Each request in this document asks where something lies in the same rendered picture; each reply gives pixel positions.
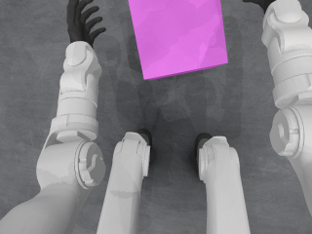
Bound right robot upper arm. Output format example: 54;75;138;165
269;105;312;216

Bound right robot thigh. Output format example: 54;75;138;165
198;143;251;234

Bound left robot thigh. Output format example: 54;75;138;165
97;138;151;234

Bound carton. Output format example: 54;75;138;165
128;0;228;80

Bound robot right hand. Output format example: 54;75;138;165
242;0;276;14

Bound left robot upper arm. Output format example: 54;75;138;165
0;140;106;234

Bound robot left hand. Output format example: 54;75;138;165
66;0;106;48

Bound robot thigh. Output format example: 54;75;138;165
198;143;251;234
97;138;151;234

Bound robot right forearm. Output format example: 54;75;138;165
261;0;312;109

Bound robot left forearm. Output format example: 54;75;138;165
36;41;102;180

